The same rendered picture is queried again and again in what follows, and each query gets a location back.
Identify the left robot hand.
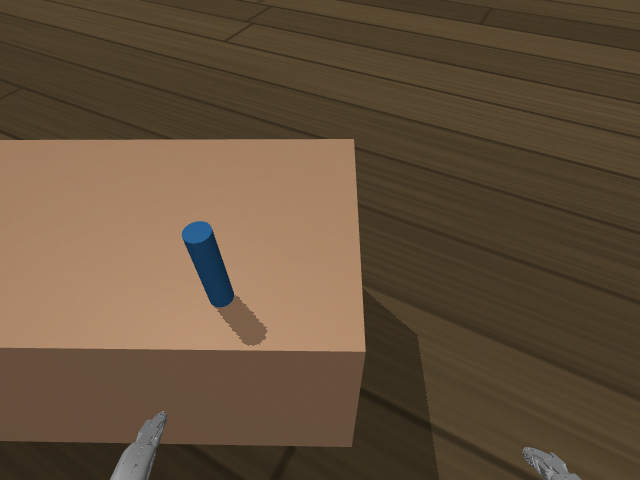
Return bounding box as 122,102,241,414
110,411,167,480

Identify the can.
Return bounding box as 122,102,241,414
182,221,234,307

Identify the right robot hand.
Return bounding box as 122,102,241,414
522,447,581,480

